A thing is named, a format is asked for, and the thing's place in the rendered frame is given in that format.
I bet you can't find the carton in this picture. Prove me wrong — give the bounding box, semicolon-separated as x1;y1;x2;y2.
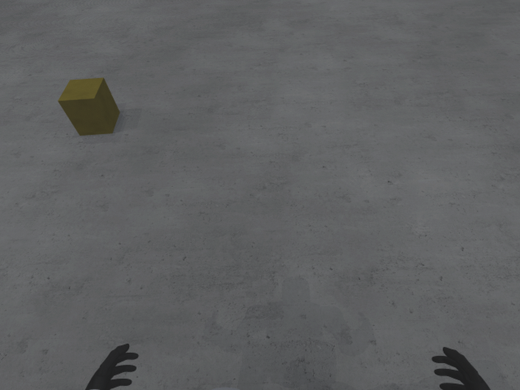
58;78;120;136

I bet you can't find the robot right hand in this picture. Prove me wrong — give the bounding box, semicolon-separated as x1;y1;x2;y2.
432;347;491;390

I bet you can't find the robot left hand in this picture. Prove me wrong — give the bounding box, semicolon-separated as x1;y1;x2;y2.
85;344;139;390

